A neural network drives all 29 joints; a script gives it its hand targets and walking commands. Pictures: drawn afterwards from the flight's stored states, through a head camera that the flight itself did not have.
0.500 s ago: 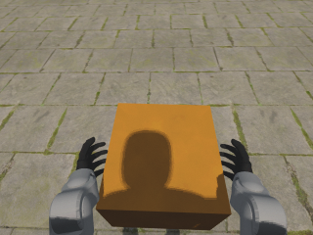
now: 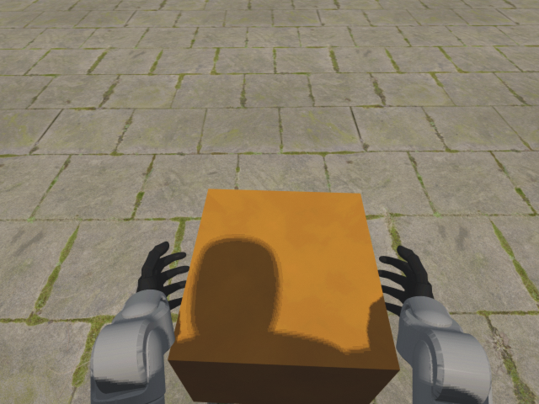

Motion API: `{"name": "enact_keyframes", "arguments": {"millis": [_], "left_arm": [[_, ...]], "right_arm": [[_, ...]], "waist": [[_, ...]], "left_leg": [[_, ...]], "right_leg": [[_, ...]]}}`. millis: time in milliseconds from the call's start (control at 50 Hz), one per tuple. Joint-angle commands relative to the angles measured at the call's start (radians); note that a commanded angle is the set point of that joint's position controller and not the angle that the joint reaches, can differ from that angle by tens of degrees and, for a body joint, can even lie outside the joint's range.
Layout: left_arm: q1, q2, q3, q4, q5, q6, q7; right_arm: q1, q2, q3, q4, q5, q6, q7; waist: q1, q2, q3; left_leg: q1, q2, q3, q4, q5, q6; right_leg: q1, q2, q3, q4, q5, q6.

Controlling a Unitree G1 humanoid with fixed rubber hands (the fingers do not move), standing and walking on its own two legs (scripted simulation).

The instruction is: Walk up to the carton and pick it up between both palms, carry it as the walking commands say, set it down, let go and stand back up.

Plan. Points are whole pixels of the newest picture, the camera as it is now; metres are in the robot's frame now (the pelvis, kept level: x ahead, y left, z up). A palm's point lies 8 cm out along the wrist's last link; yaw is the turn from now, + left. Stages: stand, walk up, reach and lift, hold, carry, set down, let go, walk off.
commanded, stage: carry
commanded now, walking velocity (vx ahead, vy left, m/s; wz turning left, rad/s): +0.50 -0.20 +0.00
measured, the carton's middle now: (281, 292) +0.31 +0.00 -0.02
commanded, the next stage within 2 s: none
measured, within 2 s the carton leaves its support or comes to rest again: neither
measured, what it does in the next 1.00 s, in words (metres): walks ahead: right foot, then left foot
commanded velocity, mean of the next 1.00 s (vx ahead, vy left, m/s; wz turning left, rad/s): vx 0.50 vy -0.20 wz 0.00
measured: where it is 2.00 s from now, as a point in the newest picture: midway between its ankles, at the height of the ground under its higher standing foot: (341, 198)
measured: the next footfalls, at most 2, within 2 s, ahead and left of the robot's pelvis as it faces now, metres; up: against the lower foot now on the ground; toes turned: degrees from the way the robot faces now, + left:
right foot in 0.30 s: +0.32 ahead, -0.24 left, +0.00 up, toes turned -8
left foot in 0.70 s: +0.54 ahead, -0.06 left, +0.00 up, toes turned +19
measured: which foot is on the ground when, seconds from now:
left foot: down 0.00-0.30, up 0.32-0.68, down 0.70-1.00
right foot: up 0.00-0.28, down 0.30-0.74, up 0.76-1.00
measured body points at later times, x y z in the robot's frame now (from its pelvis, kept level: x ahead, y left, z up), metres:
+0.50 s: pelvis +0.28 -0.16 +0.01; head +0.33 -0.16 +0.46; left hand +0.53 +0.04 +0.08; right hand +0.57 -0.29 +0.07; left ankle +0.24 -0.04 -0.67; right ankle +0.28 -0.24 -0.74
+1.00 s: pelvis +0.61 -0.21 +0.01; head +0.63 -0.19 +0.46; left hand +0.87 -0.03 +0.08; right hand +0.87 -0.37 +0.10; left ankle +0.50 -0.07 -0.74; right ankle +0.72 -0.37 -0.70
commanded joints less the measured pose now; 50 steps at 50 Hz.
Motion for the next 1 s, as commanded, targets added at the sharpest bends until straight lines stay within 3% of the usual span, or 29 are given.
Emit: {"name": "enact_keyframes", "arguments": {"millis": [0, 60, 120, 180, 220, 240, 260, 280, 300, 320, 340, 360, 400, 460, 500, 560, 620, 640, 660, 680, 700, 720, 740, 760, 780, 860, 940, 980], "left_arm": [[-0.396, -0.952, -0.741, -0.06, -0.349, -0.028, -0.259], [-0.424, -0.957, -0.75, -0.082, -0.334, -0.041, -0.244], [-0.449, -0.938, -0.763, -0.116, -0.326, -0.038, -0.228], [-0.455, -0.895, -0.76, -0.113, -0.333, -0.013, -0.219], [-0.436, -0.852, -0.739, -0.087, -0.334, 0.003, -0.217], [-0.41, -0.83, -0.718, -0.049, -0.332, 0.012, -0.219], [-0.387, -0.818, -0.699, -0.01, -0.331, 0.019, -0.223], [-0.38, -0.805, -0.698, -0.026, -0.348, 0.023, -0.227], [-0.377, -0.833, -0.72, -0.08, -0.37, 0.018, -0.229], [-0.388, -0.882, -0.719, -0.082, -0.376, 0.008, -0.234], [-0.409, -0.917, -0.709, -0.077, -0.381, 0.006, -0.236], [-0.418, -0.949, -0.698, -0.091, -0.382, -0.005, -0.239], [-0.429, -0.976, -0.701, -0.121, -0.386, -0.02, -0.247], [-0.442, -0.992, -0.754, -0.183, -0.413, -0.038, -0.263], [-0.44, -0.98, -0.78, -0.208, -0.418, -0.042, -0.263], [-0.439, -0.939, -0.802, -0.237, -0.415, -0.033, -0.258], [-0.435, -0.889, -0.806, -0.234, -0.404, -0.009, -0.247], [-0.444, -0.873, -0.808, -0.232, -0.397, 0.001, -0.243], [-0.457, -0.851, -0.806, -0.219, -0.387, 0.013, -0.239], [-0.448, -0.825, -0.799, -0.194, -0.378, 0.031, -0.239], [-0.455, -0.81, -0.789, -0.165, -0.375, 0.041, -0.242], [-0.467, -0.827, -0.798, -0.16, -0.383, 0.037, -0.251], [-0.45, -0.865, -0.792, -0.115, -0.39, 0.038, -0.257], [-0.437, -0.889, -0.771, -0.086, -0.386, 0.035, -0.261], [-0.449, -0.915, -0.759, -0.088, -0.384, 0.027, -0.259], [-0.435, -0.959, -0.725, -0.071, -0.343, 0.002, -0.245], [-0.475, -0.957, -0.758, -0.14, -0.346, -0.012, -0.221], [-0.46, -0.928, -0.757, -0.149, -0.341, -0.002, -0.21]], "right_arm": [[-0.488, 0.92, 0.705, -0.153, 0.403, -0.023, 0.286], [-0.499, 0.915, 0.698, -0.149, 0.413, -0.027, 0.302], [-0.503, 0.887, 0.677, -0.16, 0.415, -0.023, 0.307], [-0.47, 0.847, 0.655, -0.146, 0.39, -0.003, 0.292], [-0.45, 0.825, 0.645, -0.132, 0.366, 0.012, 0.277], [-0.431, 0.815, 0.63, -0.106, 0.346, 0.022, 0.268], [-0.438, 0.804, 0.608, -0.084, 0.325, 0.028, 0.26], [-0.436, 0.802, 0.602, -0.091, 0.32, 0.031, 0.251], [-0.448, 0.812, 0.65, -0.156, 0.341, 0.031, 0.246], [-0.485, 0.858, 0.683, -0.185, 0.373, 0.03, 0.253], [-0.508, 0.888, 0.689, -0.184, 0.384, 0.03, 0.256], [-0.554, 0.924, 0.714, -0.214, 0.406, 0.024, 0.263], [-0.551, 0.969, 0.73, -0.202, 0.409, 0.014, 0.268], [-0.496, 0.986, 0.727, -0.207, 0.396, -0.011, 0.267], [-0.466, 0.977, 0.718, -0.206, 0.39, -0.02, 0.267], [-0.442, 0.943, 0.706, -0.215, 0.384, -0.016, 0.267], [-0.416, 0.902, 0.692, -0.192, 0.374, 0.005, 0.264], [-0.391, 0.886, 0.684, -0.173, 0.371, 0.011, 0.262], [-0.372, 0.861, 0.67, -0.15, 0.363, 0.018, 0.259], [-0.356, 0.817, 0.646, -0.126, 0.348, 0.027, 0.254], [-0.349, 0.813, 0.627, -0.083, 0.337, 0.029, 0.249], [-0.355, 0.849, 0.648, -0.091, 0.341, 0.021, 0.25], [-0.359, 0.851, 0.641, -0.095, 0.327, 0.02, 0.253], [-0.416, 0.862, 0.642, -0.116, 0.335, 0.019, 0.257], [-0.459, 0.892, 0.657, -0.134, 0.358, 0.017, 0.263], [-0.547, 0.933, 0.705, -0.178, 0.419, 0.008, 0.289], [-0.534, 0.919, 0.68, -0.193, 0.431, -0.001, 0.299], [-0.49, 0.889, 0.662, -0.183, 0.413, 0.007, 0.292]], "waist": [[0.002, 0.115, -0.231], [0.01, 0.192, -0.205], [0.009, 0.278, -0.169], [0.005, 0.273, -0.151], [0.009, 0.187, -0.182], [0.018, 0.093, -0.219], [0.043, -0.038, -0.256], [0.051, -0.258, -0.271], [0.058, -0.357, -0.265], [0.045, -0.288, -0.272], [0.036, -0.21, -0.252], [0.036, -0.191, -0.272], [0.041, -0.177, -0.304], [0.042, -0.129, -0.343], [0.045, -0.086, -0.321], [0.048, -0.067, -0.278], [0.039, -0.029, -0.266], [0.018, 0.018, -0.305], [-0.01, 0.06, -0.364], [-0.024, 0.23, -0.427], [-0.029, 0.384, -0.388], [-0.028, 0.264, -0.391], [-0.024, 0.135, -0.337], [-0.018, 0.038, -0.286], [-0.016, 0.009, -0.266], [0.0, 0.11, -0.225], [0.007, 0.252, -0.181], [0.006, 0.271, -0.169]], "left_leg": [[0.25, 0.312, -0.308, -0.331, -0.057, 0.111], [0.183, 0.256, -0.181, -0.357, -0.088, 0.061], [0.206, 0.235, -0.128, -0.382, -0.156, 0.026], [0.235, 0.236, -0.093, -0.352, -0.134, -0.003], [0.269, 0.192, -0.044, -0.234, -0.089, -0.033], [0.267, 0.152, -0.017, -0.1, -0.075, -0.051], [0.17, 0.113, -0.009, 0.123, -0.123, -0.07], [-0.054, 0.056, -0.012, 0.374, -0.27, -0.103], [-0.338, -0.023, -0.048, 0.542, -0.409, -0.094], [-0.411, 0.024, -0.157, 0.684, -0.362, -0.078], [-0.403, 0.049, -0.199, 0.715, -0.291, -0.073], [-0.366, 0.063, -0.213, 0.672, -0.246, -0.068], [-0.329, 0.057, -0.181, 0.533, -0.164, -0.062], [-0.287, 0.034, -0.139, 0.372, -0.131, -0.064], [-0.226, 0.013, -0.111, 0.245, -0.088, -0.056], [-0.169, -0.019, -0.068, 0.12, 0.003, -0.047], [-0.05, -0.013, -0.039, 0.003, 0.077, -0.03], [0.139, -0.021, -0.036, -0.059, 0.077, -0.008], [0.388, 0.031, -0.106, -0.065, 0.072, 0.039], [0.584, 0.234, -0.361, -0.091, 0.12, 0.118], [0.692, 0.395, -0.669, -0.149, 0.275, 0.253], [0.697, 0.398, -0.675, -0.138, 0.409, 0.282], [0.62, 0.403, -0.603, -0.134, 0.539, 0.243], [0.547, 0.394, -0.539, -0.167, 0.452, 0.191], [0.514, 0.381, -0.47, -0.199, 0.367, 0.154], [0.371, 0.295, -0.243, -0.29, 0.174, 0.079], [0.363, 0.224, -0.085, -0.317, 0.231, 0.006], [0.394, 0.215, -0.048, -0.297, 0.277, -0.018]], "right_leg": [[-0.167, -0.085, 0.013, -0.288, 0.063, 0.027], [-0.067, -0.061, -0.059, -0.467, 0.232, 0.048], [-0.066, -0.057, -0.096, -0.56, 0.328, 0.061], [-0.029, -0.073, -0.099, -0.647, 0.367, 0.065], [0.054, -0.053, -0.137, -0.745, 0.361, 0.065], [0.138, -0.029, -0.161, -0.788, 0.301, 0.064], [0.281, -0.041, -0.119, -0.854, 0.218, 0.055], [0.442, -0.229, 0.146, -0.929, 0.192, 0.015], [0.631, -0.32, 0.359, -0.928, 0.249, -0.079], [0.626, -0.346, 0.367, -0.876, 0.468, -0.133], [0.562, -0.325, 0.291, -0.87, 0.547, -0.135], [0.527, -0.309, 0.229, -0.88, 0.595, -0.125], [0.516, -0.269, 0.107, -0.916, 0.593, -0.118], [0.555, -0.263, 0.0, -0.925, 0.635, -0.143], [0.507, -0.242, -0.05, -0.922, 0.613, -0.152], [0.483, -0.237, -0.075, -0.907, 0.644, -0.149], [0.467, -0.197, -0.125, -0.808, 0.763, -0.12], [0.381, -0.162, -0.159, -0.686, 0.806, -0.085], [0.209, -0.122, -0.17, -0.527, 0.784, -0.042], [-0.001, -0.043, -0.183, -0.281, 0.554, 0.001], [-0.276, 0.056, -0.075, -0.059, -0.044, 0.005], [-0.313, -0.008, 0.067, 0.025, -0.102, -0.011], [-0.329, -0.045, 0.081, 0.029, -0.084, -0.005], [-0.321, -0.077, 0.099, -0.056, -0.053, -0.004], [-0.308, -0.096, 0.094, -0.159, -0.027, 0.0], [-0.163, -0.06, -0.034, -0.406, 0.161, 0.033], [-0.097, -0.045, -0.096, -0.579, 0.369, 0.045], [-0.077, -0.042, -0.113, -0.648, 0.412, 0.045]]}}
